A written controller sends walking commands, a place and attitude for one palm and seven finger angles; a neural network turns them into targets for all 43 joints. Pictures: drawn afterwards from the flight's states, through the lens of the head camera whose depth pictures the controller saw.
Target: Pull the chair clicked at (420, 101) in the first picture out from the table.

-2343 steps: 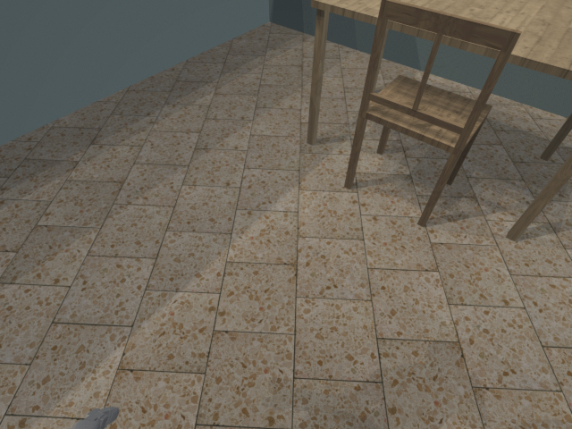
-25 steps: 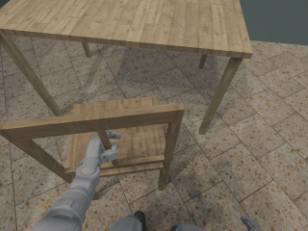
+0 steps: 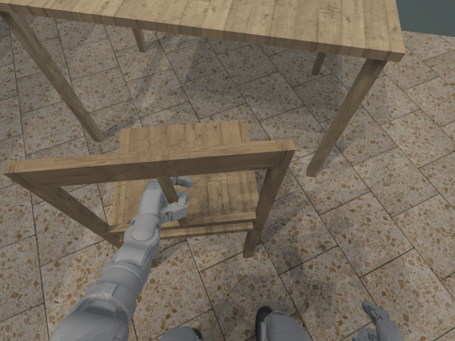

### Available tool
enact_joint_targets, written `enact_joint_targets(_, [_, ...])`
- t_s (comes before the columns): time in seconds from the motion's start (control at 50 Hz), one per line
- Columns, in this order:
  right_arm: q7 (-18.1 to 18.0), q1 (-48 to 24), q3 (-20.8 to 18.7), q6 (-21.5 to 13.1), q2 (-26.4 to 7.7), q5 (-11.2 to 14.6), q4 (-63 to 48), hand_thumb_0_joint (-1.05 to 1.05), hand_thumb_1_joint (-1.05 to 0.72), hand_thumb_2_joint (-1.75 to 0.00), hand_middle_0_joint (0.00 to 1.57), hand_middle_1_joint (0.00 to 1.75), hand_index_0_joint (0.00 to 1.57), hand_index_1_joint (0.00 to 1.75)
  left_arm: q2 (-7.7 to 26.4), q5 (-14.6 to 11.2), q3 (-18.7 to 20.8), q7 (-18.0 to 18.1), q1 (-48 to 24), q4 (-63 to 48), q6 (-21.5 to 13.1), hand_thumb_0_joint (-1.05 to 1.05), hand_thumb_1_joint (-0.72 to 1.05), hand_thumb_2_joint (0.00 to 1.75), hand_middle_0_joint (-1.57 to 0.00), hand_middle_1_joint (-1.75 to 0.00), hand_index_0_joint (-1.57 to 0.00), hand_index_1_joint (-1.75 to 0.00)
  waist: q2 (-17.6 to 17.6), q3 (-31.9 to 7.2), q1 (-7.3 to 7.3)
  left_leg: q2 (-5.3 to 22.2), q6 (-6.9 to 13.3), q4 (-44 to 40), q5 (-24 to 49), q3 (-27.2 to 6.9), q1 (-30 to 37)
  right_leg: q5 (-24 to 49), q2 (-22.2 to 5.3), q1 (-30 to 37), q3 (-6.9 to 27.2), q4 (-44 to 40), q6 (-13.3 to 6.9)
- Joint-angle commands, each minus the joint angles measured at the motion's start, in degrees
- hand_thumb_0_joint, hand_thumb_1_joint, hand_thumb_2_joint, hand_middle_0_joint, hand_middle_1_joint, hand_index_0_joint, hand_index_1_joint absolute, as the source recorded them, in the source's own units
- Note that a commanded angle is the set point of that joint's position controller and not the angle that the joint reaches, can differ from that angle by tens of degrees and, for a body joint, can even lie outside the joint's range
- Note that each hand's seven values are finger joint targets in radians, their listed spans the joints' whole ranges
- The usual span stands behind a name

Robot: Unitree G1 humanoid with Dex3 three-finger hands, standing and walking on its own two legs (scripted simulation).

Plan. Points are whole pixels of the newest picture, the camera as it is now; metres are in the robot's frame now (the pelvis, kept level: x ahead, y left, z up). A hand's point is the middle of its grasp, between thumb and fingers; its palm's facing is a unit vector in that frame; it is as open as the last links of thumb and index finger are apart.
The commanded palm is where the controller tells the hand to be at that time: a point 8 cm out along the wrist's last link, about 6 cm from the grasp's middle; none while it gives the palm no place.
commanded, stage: step backward, pulling the chair out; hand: left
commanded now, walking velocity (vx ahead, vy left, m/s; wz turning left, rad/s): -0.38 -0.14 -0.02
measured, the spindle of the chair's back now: (174, 202) +0.37 +0.12 -0.09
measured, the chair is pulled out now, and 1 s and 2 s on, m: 0.33 0.45 0.62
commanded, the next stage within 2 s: stop walking, hand still on the chair in 1.92 s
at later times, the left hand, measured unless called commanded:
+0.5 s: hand (173, 237) +0.29 +0.11 -0.07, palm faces -0.09 -0.98 -0.17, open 4.9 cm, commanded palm +0.28 +0.16 -0.07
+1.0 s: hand (167, 272) +0.23 +0.12 -0.07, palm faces -0.05 -0.99 -0.16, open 4.8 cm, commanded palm +0.22 +0.17 -0.07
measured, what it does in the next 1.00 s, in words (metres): walks backwards: right foot, then left foot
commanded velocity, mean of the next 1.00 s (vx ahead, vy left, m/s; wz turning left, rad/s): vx -0.38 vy -0.05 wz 0.03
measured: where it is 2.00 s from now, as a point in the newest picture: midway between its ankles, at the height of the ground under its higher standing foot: outside the picture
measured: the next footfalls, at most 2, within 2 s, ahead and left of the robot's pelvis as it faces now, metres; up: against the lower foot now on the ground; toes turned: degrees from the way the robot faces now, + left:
right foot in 0.54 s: +0.02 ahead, -0.12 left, +0.00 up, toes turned -3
left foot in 0.84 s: -0.08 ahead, +0.12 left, +0.00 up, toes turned -2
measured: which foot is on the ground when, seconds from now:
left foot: down 0.00-0.66, up 0.68-0.82, down 0.84-1.00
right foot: down 0.00-0.42, up 0.44-0.52, down 0.54-0.90, up 0.92-1.00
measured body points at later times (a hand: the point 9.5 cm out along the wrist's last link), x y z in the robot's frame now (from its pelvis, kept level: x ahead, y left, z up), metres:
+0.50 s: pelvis -0.05 +0.01 +0.00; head +0.03 +0.01 +0.44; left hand +0.29 +0.17 -0.05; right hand +0.03 -0.26 -0.12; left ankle -0.02 +0.14 -0.73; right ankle +0.01 -0.12 -0.73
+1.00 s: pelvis -0.11 +0.00 +0.00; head -0.03 +0.01 +0.44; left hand +0.23 +0.17 -0.05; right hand -0.02 -0.26 -0.12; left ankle -0.12 +0.12 -0.73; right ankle -0.09 -0.12 -0.73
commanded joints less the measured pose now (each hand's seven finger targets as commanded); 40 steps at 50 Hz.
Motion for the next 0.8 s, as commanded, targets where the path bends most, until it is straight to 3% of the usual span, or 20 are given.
enact_joint_targets(0.0, [0.63,5.25,-2.75,-0.24,-5.96,-0.47,-6.72,0.0,-0.9,-0.9,0.2,0.3,0.2,0.3,5.67,1.02,1.36,-0.14,-10.64,-12.51,-4.19,0.0,0.9,0.9,-0.5,-1.45,-0.5,-1.45,5.68,-31.87,-0.9,10.38,2.03,0.57,50.89,-4.41,12.62,22.63,-1.48,16.0,1.93,3.03,-2.45])
enact_joint_targets(0.06, [1.27,4.24,-2.53,0.14,-5.4,-0.69,-8.55,0.0,-0.9,-0.9,0.2,0.3,0.2,0.3,5.86,0.94,1.97,-0.65,-7.09,-15.1,-4.57,0.0,0.9,0.9,-0.5,-1.45,-0.5,-1.45,5.95,-31.42,-0.67,10.3,1.81,1.04,47.88,-3.78,10.63,22.69,-1.16,17.32,1.55,1.56,-2.93])
enact_joint_targets(0.14, [0.85,3.29,-2.21,0.58,-4.9,-0.7,-9.5,0.0,-0.9,-0.9,0.2,0.3,0.2,0.3,8.65,0.91,4.06,-0.15,-3.87,-16.54,-4.83,0.0,0.9,0.9,-0.5,-1.45,-0.5,-1.45,5.57,-30.06,-0.8,8.08,0.38,0.25,31.92,-1.17,2.88,30.92,-3.48,20.73,3.01,1.15,-3.47])
enact_joint_targets(0.22, [-0.06,3.5,-1.99,0.68,-4.7,-0.1,-8.62,0.0,-0.9,-0.9,0.2,0.3,0.2,0.3,11.39,0.43,5.45,0.5,-2.57,-15.37,-4.52,0.0,0.9,0.9,-0.5,-1.45,-0.5,-1.45,-2.41,-30.42,-0.53,2.85,-0.72,5.42,5.56,1.45,-1.2,28.05,-8.78,20.26,7.38,-4.87,-5.3])
enact_joint_targets(0.26, [-0.23,2.97,-1.68,0.81,-4.31,0.11,-8.5,0.0,-0.9,-0.9,0.2,0.3,0.2,0.3,10.99,0.68,5.1,0.68,-3.2,-14.04,-4.08,0.0,0.9,0.9,-0.5,-1.45,-0.5,-1.45,-6.5,-29.07,-0.14,0.38,-0.32,7.4,-7.1,1.54,-2.79,16.96,-11.16,17.37,9.04,-9.41,-5.66])
enact_joint_targets(0.3, [-0.45,2.68,-1.45,0.56,-4.36,0.18,-8.1,0.0,-0.9,-0.9,0.2,0.3,0.2,0.3,10.4,0.97,4.65,0.83,-4.35,-13.37,-4.03,0.0,0.9,0.9,-0.5,-1.45,-0.5,-1.45,-9.23,-27.7,-0.08,0.28,0.34,5.82,-6.87,1.45,-1.19,6.52,-10.33,14.27,7.52,-11.78,-4.75])
enact_joint_targets(0.32, [-0.71,3.03,-1.33,0.36,-5.01,0.22,-7.31,0.0,-0.9,-0.9,0.2,0.3,0.2,0.3,10.99,0.69,4.8,1.02,-3.57,-12.85,-3.77,0.0,0.9,0.9,-0.5,-1.45,-0.5,-1.45,-7.21,-26.03,-0.3,1.36,0.78,0.34,-2.89,1.05,1.03,3.28,-8.17,12.16,5.3,-11.39,-3.7])
enact_joint_targets(0.34, [-0.76,3.27,-0.94,0.4,-5.47,0.1,-7.35,0.0,-0.9,-0.9,0.2,0.3,0.2,0.3,9.64,0.84,3.87,0.96,-4.25,-12.95,-3.85,0.0,0.9,0.9,-0.5,-1.45,-0.5,-1.45,-3.05,-25.83,-0.63,3.74,1.72,-6.73,6.04,-1.64,1.7,0.4,-3.88,11.39,2.07,-7.93,-1.4])
enact_joint_targets(0.36, [-0.84,2.4,-1.14,0.5,-6.15,-0.09,-8.06,0.0,-0.9,-0.9,0.2,0.3,0.2,0.3,8.21,1.01,2.56,0.71,-5.28,-13.96,-4.14,0.0,0.9,0.9,-0.5,-1.45,-0.5,-1.45,4.88,-24.14,-0.66,7.53,3.11,-9.91,13.19,-5.65,0.41,-0.87,0.91,10.43,-0.07,-1.62,0.53])
enact_joint_targets(0.38, [-0.65,1.68,-1.42,0.55,-5.92,-0.18,-8.49,0.0,-0.9,-0.9,0.2,0.3,0.2,0.3,8.19,0.81,2.77,0.71,-6.02,-14.61,-4.31,0.0,0.9,0.9,-0.5,-1.45,-0.5,-1.45,8.35,-24.54,0.09,11.39,4.78,-11.11,17.68,-8.59,-2.04,-2.31,2.67,12.22,-0.28,4.58,0.35])
enact_joint_targets(0.42, [-0.27,1.11,-1.45,0.47,-5.16,-0.94,-8.2,0.0,-0.9,-0.9,0.2,0.3,0.2,0.3,8.96,0.88,2.84,0.53,-9.05,-16.93,-4.39,0.0,0.9,0.9,-0.5,-1.45,-0.5,-1.45,13.99,-22.85,0.44,14.77,7.23,-11.51,20.99,-10.26,-3.29,-8.52,2.86,11.14,0.93,9.66,-0.63])
enact_joint_targets(0.46, [0.3,3.83,-1.85,-0.14,-4.61,-1.01,-6.66,0.0,-0.9,-0.9,0.2,0.3,0.2,0.3,7.2,0.87,2.04,0.65,-10.54,-14.53,-4.31,0.0,0.9,0.9,-0.5,-1.45,-0.5,-1.45,11.85,-23.51,-0.17,14.91,7.61,-5.81,34.34,-9.05,3.78,-7.73,2.76,8.62,1.72,6.72,-1.2])
enact_joint_targets(0.5, [0.97,5.7,-2.4,-1.01,-4.84,-1.05,-5.03,0.0,-0.9,-0.9,0.2,0.3,0.2,0.3,6.92,1.23,1.99,0.65,-11.66,-11.81,-4.71,0.0,0.9,0.9,-0.5,-1.45,-0.5,-1.45,9.93,-24.71,-0.84,13.33,6.09,-0.5,42.8,-7.38,9.62,2.38,1.83,9.19,2.65,0.18,-1.77])
enact_joint_targets(0.56, [1.23,6.55,-2.55,-1.53,-5.29,-1.08,-3.52,0.0,-0.9,-0.9,0.2,0.3,0.2,0.3,8.53,1.77,2.2,0.4,-13.69,-8.75,-5.63,0.0,0.9,0.9,-0.5,-1.45,-0.5,-1.45,8.95,-24.42,-1.11,10.53,3.29,0.82,37.28,-4.54,7.11,16.45,-0.21,12.63,4.17,-4.15,-2.27])
enact_joint_targets(0.6, [0.49,7.23,-3.42,-1.49,-5.38,0.09,-3.51,0.0,-0.9,-0.9,0.2,0.3,0.2,0.3,11.75,1.0,4.84,1.04,-12.78,-6.92,-6.32,0.0,0.9,0.9,-0.5,-1.45,-0.5,-1.45,-0.85,-29.84,-1.82,5.56,0.55,4.76,24.32,0.79,3.7,30.16,-5.33,19.09,7.68,-4.84,-3.3])
enact_joint_targets(0.64, [0.1,4.85,-3.13,-1.53,-5.15,0.73,-4.34,0.0,-0.9,-0.9,0.2,0.3,0.2,0.3,13.15,0.28,5.98,0.86,-9.35,-4.26,-5.91,0.0,0.9,0.9,-0.5,-1.45,-0.5,-1.45,-5.42,-29.48,-0.16,1.47,-0.52,12.0,-3.41,0.8,-1.88,27.85,-12.51,19.05,12.52,-8.41,-6.55])
enact_joint_targets(0.66, [0.02,2.98,-2.8,-1.47,-4.9,0.73,-4.89,0.0,-0.9,-0.9,0.2,0.3,0.2,0.3,13.3,0.42,6.1,0.94,-9.03,-4.2,-5.63,0.0,0.9,0.9,-0.5,-1.45,-0.5,-1.45,-5.49,-28.04,0.94,0.25,-0.22,15.85,-8.91,-0.2,-4.34,19.45,-14.28,17.05,13.51,-10.78,-6.85])
enact_joint_targets(0.68, [0.1,1.77,-2.61,-1.48,-4.92,0.86,-5.31,0.0,-0.9,-0.9,0.2,0.3,0.2,0.3,12.64,0.43,5.99,1.13,-8.6,-3.77,-5.31,0.0,0.9,0.9,-0.5,-1.45,-0.5,-1.45,-7.1,-26.28,1.72,0.16,0.06,19.0,-10.3,-1.42,-5.56,11.12,-15.22,14.84,13.66,-12.35,-7.39])
enact_joint_targets(0.72, [0.1,2.23,-1.86,-1.74,-5.5,0.29,-4.59,0.0,-0.9,-0.9,0.2,0.3,0.2,0.3,12.48,0.48,6.54,1.42,-6.3,-3.6,-4.35,0.0,0.9,0.9,-0.5,-1.45,-0.5,-1.45,-6.11,-25.52,1.46,0.77,0.27,15.81,-9.21,-2.93,-4.79,12.44,-14.44,15.55,11.75,-11.56,-8.24])
enact_joint_targets(0.78, [0.01,3.65,-0.83,-1.68,-5.57,0.34,-4.96,0.0,-0.9,-0.9,0.2,0.3,0.2,0.3,9.38,-0.22,4.68,1.04,-5.67,-6.46,-4.05,0.0,0.9,0.9,-0.5,-1.45,-0.5,-1.45,-7.04,-26.38,0.01,2.67,1.02,-2.76,0.21,-2.07,-0.56,15.43,-9.37,18.97,6.27,-6.57,-4.68])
